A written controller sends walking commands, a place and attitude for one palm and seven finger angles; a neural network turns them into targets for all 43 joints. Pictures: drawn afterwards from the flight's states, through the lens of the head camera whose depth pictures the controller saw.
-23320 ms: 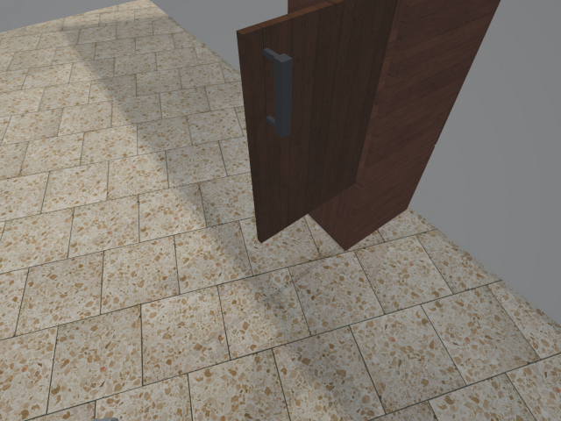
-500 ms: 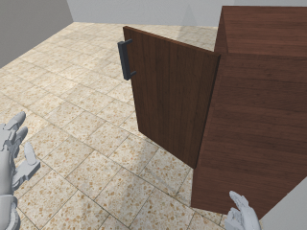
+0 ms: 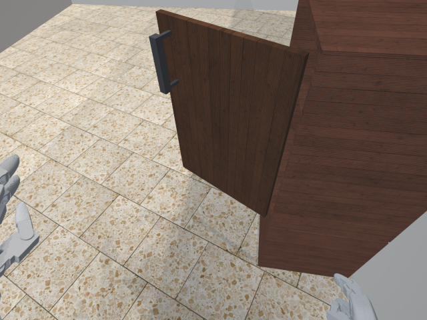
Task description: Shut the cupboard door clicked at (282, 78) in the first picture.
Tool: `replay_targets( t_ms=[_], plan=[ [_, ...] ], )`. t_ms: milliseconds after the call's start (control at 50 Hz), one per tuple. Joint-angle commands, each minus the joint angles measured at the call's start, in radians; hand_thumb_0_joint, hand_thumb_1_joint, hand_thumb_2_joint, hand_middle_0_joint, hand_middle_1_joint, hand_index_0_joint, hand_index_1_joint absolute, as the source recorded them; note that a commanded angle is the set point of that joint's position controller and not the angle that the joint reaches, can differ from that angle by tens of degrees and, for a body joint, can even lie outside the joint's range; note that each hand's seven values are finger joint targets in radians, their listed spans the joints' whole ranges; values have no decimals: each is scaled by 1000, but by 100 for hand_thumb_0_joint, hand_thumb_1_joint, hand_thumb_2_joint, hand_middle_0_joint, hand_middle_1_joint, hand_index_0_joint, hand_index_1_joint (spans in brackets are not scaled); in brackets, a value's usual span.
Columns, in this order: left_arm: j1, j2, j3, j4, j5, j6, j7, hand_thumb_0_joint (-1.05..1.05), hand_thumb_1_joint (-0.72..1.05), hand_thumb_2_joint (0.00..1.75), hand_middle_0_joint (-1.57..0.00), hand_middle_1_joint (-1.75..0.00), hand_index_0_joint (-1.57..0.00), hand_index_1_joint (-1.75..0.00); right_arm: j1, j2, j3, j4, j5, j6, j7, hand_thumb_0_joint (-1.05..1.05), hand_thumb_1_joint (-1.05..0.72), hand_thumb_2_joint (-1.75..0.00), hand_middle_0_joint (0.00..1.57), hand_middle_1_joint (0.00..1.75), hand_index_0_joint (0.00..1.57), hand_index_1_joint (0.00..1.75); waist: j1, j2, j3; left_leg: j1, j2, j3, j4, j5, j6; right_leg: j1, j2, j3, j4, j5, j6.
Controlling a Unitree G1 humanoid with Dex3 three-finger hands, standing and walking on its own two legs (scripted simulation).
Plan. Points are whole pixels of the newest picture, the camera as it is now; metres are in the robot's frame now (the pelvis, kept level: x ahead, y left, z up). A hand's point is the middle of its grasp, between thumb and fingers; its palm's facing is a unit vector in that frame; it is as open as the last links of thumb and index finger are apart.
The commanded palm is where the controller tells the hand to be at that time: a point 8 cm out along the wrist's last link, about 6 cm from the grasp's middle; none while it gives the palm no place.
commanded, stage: step back with the hand held close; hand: left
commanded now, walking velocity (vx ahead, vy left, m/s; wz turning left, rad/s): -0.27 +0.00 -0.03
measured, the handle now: (166, 62) +0.69 +0.17 +0.14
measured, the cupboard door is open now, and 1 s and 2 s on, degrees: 61 61 61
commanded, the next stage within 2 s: stop stepping back and stand still in 1.16 s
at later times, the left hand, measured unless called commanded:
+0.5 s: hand out of the picture +0.13 +0.27 +0.16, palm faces +0.44 -0.78 -0.45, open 7.4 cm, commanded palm +0.07 +0.30 +0.18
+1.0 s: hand out of the picture +0.06 +0.28 +0.17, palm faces +0.46 -0.76 -0.46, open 7.4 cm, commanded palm -0.01 +0.32 +0.18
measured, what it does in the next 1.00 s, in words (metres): walks backwards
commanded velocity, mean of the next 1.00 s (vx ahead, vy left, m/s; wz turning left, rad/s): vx -0.34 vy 0.00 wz -0.03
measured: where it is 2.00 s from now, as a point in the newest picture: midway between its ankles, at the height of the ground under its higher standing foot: outside the picture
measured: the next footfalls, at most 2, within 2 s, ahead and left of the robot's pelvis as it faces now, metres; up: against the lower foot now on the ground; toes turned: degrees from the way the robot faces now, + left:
right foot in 1.34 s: -0.31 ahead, -0.11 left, +0.00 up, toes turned -4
left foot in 1.56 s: -0.24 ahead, +0.14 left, +0.00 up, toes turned +3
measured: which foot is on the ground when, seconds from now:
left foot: down 0.00-1.00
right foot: down 0.00-0.96, up 0.98-1.00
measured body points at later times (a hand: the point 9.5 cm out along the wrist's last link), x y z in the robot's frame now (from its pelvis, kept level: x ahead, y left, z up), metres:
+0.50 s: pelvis -0.07 +0.00 -0.01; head -0.06 +0.02 +0.44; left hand +0.10 +0.31 +0.18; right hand +0.08 -0.25 -0.09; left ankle -0.02 +0.09 -0.74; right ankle +0.01 -0.13 -0.73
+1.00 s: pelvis -0.13 +0.01 -0.01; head -0.13 +0.05 +0.44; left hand +0.03 +0.32 +0.20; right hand +0.04 -0.24 -0.08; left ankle -0.07 +0.10 -0.74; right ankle -0.08 -0.13 -0.73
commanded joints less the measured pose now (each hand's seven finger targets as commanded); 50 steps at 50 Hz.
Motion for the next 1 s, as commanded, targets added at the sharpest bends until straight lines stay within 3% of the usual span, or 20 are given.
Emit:
replay_targets(
  t_ms=[0,60,140,180,240,320,360,420,480,560,640,660,700,760,840,880,900,940,960,980],
  plan=[
    [-22,249,192,-285,-7,-73,36,0,90,90,-20,-30,-20,-30,-97,-96,-37,-202,-3,-33,-24,0,-90,-90,20,30,20,30,6,51,-222,-11,155,-87,-67,682,-60,176,-61,43,115,441,-31],
    [-22,252,202,-276,-7,-71,33,0,90,90,-20,-30,-20,-30,-97,-98,-41,-206,-11,-34,-23,0,-90,-90,20,30,20,30,13,77,-191,-26,193,-114,-120,663,-48,128,-19,33,149,242,-14],
    [-39,208,179,-223,2,-77,32,0,90,90,-20,-30,-20,-30,-81,-105,-39,-203,-19,-42,-22,0,-90,-90,20,30,20,30,6,72,-107,-250,236,-151,-196,291,9,186,-10,55,190,102,-8],
    [-54,196,171,-198,13,-82,31,0,90,90,-20,-30,-20,-30,-83,-105,-36,-203,-14,-44,-23,0,-90,-90,20,30,20,30,-1,40,-73,-369,213,-140,-187,71,30,238,-34,83,159,177,-11],
    [-86,196,163,-165,26,-89,35,0,90,90,-20,-30,-20,-30,-71,-104,-36,-207,-10,-42,-17,0,-90,-90,20,30,20,30,-15,-47,-27,-427,143,-109,-115,-200,32,173,-92,175,52,101,-38],
    [-81,220,166,-234,27,-114,47,0,90,90,-20,-30,-20,-30,-70,-90,-34,-201,-9,-53,-7,0,-90,-90,20,30,20,30,-17,-120,-68,-267,88,-82,29,-181,4,-23,-170,259,-103,-138,-91],
    [-86,265,200,-291,29,-128,58,0,90,90,-20,-30,-20,-30,-78,-94,-33,-197,-13,-60,-11,0,-90,-90,20,30,20,30,-18,-84,-85,-215,89,-76,28,-166,1,-72,-169,240,-122,-192,-89],
    [-70,258,210,-334,30,-149,69,0,90,90,-20,-30,-20,-30,-73,-93,-22,-199,-15,-81,-21,0,-90,-90,20,30,20,30,-19,32,-108,-288,138,-124,-118,-191,23,28,-75,131,-1,-122,-38],
    [-73,230,219,-314,50,-164,65,0,90,90,-20,-30,-20,-30,-66,-107,-26,-194,-19,-108,-33,0,-90,-90,20,30,20,30,-9,210,-104,-553,266,-264,-326,-385,78,289,51,46,274,17,9],
    [-84,230,221,-251,53,-170,51,0,90,90,-20,-30,-20,-30,-61,-111,-41,-174,-26,-131,-30,0,-90,-90,20,30,20,30,-4,107,-79,-531,247,-213,-219,-194,72,283,50,84,237,121,2],
    [-79,195,171,-202,34,-175,34,0,90,90,-20,-30,-20,-30,-63,-104,-36,-149,-26,-130,-13,0,-90,-90,20,30,20,30,-11,11,-72,-406,174,-136,-116,-66,27,154,-20,171,96,196,-31],
    [-75,214,181,-208,33,-177,37,0,90,90,-20,-30,-20,-30,-63,-101,-38,-140,-28,-130,-9,0,-90,-90,20,30,20,30,-14,24,-110,-322,162,-115,-83,36,13,119,-50,192,75,266,-43],
    [-68,220,160,-257,20,-177,37,0,90,90,-20,-30,-20,-30,-69,-84,-39,-145,-14,-128,-4,0,-90,-90,20,30,20,30,-13,-47,-223,-161,136,-68,1,198,-16,62,-77,210,39,298,-46],
    [7,295,234,-293,10,-174,48,0,90,90,-20,-30,-20,-30,-73,-68,-43,-153,-13,-108,-3,0,-90,-90,20,30,20,30,-14,-126,-243,-144,89,-22,82,79,-34,13,-153,281,-61,197,-79],
    [-9,306,241,-319,13,-166,69,0,90,90,-20,-30,-20,-30,-105,-44,-35,-146,-16,-83,-8,0,-90,-90,20,30,20,30,-12,-179,-141,-97,40,-17,349,-100,-57,-226,-281,346,-222,-65,-158],
    [-10,294,241,-295,18,-157,76,0,90,90,-20,-30,-20,-30,-91,-36,-23,-141,-24,-75,-14,0,-90,-90,20,30,20,30,-27,-154,-98,-73,75,-43,190,-49,-47,-237,-237,266,-170,-2,-126],
    [-11,283,232,-293,16,-157,76,0,90,90,-20,-30,-20,-30,-83,-48,-20,-143,-23,-75,-18,0,-90,-90,20,30,20,30,-34,-92,-80,-63,102,-66,3,25,-33,-224,-159,194,-95,2,-81],
    [-38,256,217,-302,19,-171,73,0,90,90,-20,-30,-20,-30,-93,-96,-30,-151,-23,-93,-36,0,-90,-90,20,30,20,30,-24,226,-74,-269,279,-253,-247,149,38,-24,64,47,215,11,4],
    [-61,251,205,-291,24,-176,66,0,90,90,-20,-30,-20,-30,-97,-76,-38,-145,-26,-111,-38,0,-90,-90,20,30,20,30,-15,245,-95,-298,336,-290,-268,231,61,26,81,55,311,-112,3],
    [-13,251,228,-231,19,-184,56,0,90,90,-20,-30,-20,-30,-73,-85,-49,-129,-33,-131,-31,0,-90,-90,20,30,20,30,-13,262,-154,-367,389,-312,-352,-20,86,119,94,87,452,-202,-1]
  ],
)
